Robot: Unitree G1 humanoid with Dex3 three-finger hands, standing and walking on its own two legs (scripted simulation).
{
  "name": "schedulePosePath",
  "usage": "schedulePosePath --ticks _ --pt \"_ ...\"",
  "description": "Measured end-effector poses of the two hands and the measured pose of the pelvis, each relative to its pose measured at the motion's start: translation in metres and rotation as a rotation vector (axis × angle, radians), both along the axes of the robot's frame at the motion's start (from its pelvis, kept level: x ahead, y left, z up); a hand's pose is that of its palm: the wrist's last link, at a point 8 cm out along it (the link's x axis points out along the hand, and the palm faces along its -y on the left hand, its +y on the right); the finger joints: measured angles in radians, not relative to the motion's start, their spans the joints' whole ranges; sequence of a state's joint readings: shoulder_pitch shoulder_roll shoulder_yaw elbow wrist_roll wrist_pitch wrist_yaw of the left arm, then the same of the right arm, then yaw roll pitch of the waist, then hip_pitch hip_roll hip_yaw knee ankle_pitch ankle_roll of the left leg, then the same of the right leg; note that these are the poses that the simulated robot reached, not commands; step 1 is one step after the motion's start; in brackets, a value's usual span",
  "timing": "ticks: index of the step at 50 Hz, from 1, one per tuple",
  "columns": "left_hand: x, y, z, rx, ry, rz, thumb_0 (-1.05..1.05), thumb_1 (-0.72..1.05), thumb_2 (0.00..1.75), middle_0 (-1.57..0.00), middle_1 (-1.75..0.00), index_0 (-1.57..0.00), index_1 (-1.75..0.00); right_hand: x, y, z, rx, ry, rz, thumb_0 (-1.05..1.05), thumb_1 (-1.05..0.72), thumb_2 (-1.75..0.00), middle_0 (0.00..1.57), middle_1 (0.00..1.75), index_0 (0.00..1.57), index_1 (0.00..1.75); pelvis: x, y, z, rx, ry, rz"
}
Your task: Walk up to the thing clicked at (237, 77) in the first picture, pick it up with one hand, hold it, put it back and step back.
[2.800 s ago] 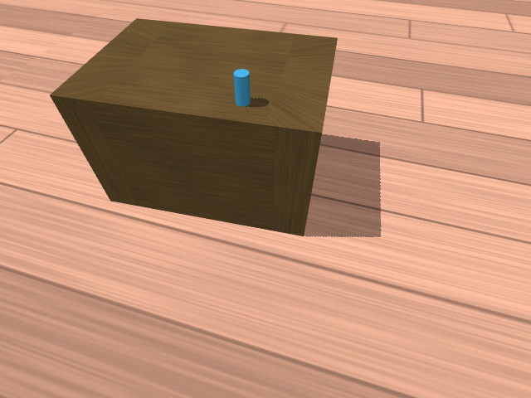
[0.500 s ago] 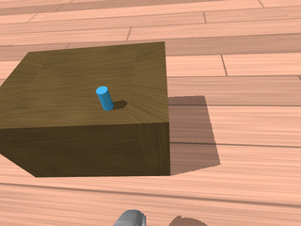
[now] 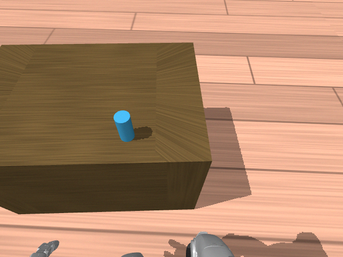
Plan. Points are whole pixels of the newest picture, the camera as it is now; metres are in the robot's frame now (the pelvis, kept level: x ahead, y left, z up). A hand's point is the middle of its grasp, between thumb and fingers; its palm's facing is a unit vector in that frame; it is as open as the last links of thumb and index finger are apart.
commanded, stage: walk up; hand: left
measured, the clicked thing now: (124, 126) +0.50 +0.15 -0.10
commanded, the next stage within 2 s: stand in 1.24 s
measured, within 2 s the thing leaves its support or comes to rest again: neither
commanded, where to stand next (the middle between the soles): +0.08 +0.00 m, yaw -2 degrees
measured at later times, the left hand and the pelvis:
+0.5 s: hand out of the picture +0.12 +0.26 -0.14, palm faces -0.04 -0.94 -0.35, open 7.4 cm; pelvis +0.01 +0.00 +0.01, yaw -1 degrees
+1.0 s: hand out of the picture +0.12 +0.26 -0.13, palm faces -0.01 -0.95 -0.32, open 7.4 cm; pelvis +0.02 +0.01 +0.02, yaw -1 degrees
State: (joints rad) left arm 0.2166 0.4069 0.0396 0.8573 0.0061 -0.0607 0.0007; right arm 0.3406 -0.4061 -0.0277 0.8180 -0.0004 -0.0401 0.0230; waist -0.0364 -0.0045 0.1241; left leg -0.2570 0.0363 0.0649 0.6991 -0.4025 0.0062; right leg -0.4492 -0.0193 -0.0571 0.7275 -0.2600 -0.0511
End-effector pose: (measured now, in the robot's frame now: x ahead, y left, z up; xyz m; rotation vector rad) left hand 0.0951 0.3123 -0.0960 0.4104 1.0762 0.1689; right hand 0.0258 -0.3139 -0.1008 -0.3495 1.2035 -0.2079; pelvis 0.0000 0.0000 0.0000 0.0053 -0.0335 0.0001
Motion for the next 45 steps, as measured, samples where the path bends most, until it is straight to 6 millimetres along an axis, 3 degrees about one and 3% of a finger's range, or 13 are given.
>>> schedulePosePath --ticks 5,9,13,18,25,32,45 --pt "0.026 -0.013 -0.007 -0.016 -0.017 -0.006 0.00 0.90 0.90 -0.21 -0.30 -0.20 -0.30 0.024 0.006 -0.021 0.020 0.004 -0.023 0.01 -0.91 -0.90 0.21 0.30 0.21 0.30 0.009 -0.001 -0.008 0.002 -0.011 -0.009" --pt "0.039 -0.017 -0.009 -0.035 -0.023 -0.022 0.00 0.90 0.90 -0.21 -0.30 -0.21 -0.30 0.042 0.016 -0.023 0.027 -0.034 -0.009 0.01 -0.91 -0.90 0.21 0.30 0.20 0.30 0.010 0.005 -0.008 0.011 -0.004 -0.013" --pt "0.047 -0.016 -0.012 -0.058 -0.023 -0.010 0.00 0.90 0.90 -0.21 -0.30 -0.21 -0.30 0.046 0.021 -0.019 0.013 -0.040 0.010 0.01 -0.91 -0.90 0.21 0.30 0.21 0.30 0.010 0.009 -0.007 0.014 -0.006 -0.022" --pt "0.041 -0.010 -0.012 -0.061 -0.004 0.018 0.00 0.90 0.90 -0.21 -0.30 -0.21 -0.30 0.051 0.011 -0.009 -0.011 -0.034 0.011 0.01 -0.91 -0.90 0.21 0.30 0.21 0.30 0.011 0.005 -0.003 0.002 -0.010 -0.024" --pt "0.019 -0.008 -0.007 -0.055 0.066 0.053 0.00 0.90 0.90 -0.21 -0.30 -0.20 -0.30 0.058 -0.004 0.002 -0.034 -0.025 0.014 0.01 -0.91 -0.90 0.21 0.30 0.21 0.30 0.013 0.000 0.006 0.011 0.001 -0.021" --pt "0.003 -0.013 -0.003 -0.065 0.121 0.078 0.00 0.90 0.90 -0.21 -0.30 -0.20 -0.30 0.062 -0.004 0.005 -0.018 -0.005 0.018 0.01 -0.91 -0.90 0.21 0.30 0.20 0.30 0.017 -0.001 0.015 0.012 0.010 -0.019" --pt "0.015 -0.013 0.001 -0.088 0.105 0.097 0.00 0.90 0.90 -0.21 -0.30 -0.20 -0.30 0.064 0.014 0.007 0.013 0.010 0.007 0.01 -0.91 -0.90 0.21 0.30 0.20 0.30 0.022 0.005 0.022 0.007 0.011 -0.020"
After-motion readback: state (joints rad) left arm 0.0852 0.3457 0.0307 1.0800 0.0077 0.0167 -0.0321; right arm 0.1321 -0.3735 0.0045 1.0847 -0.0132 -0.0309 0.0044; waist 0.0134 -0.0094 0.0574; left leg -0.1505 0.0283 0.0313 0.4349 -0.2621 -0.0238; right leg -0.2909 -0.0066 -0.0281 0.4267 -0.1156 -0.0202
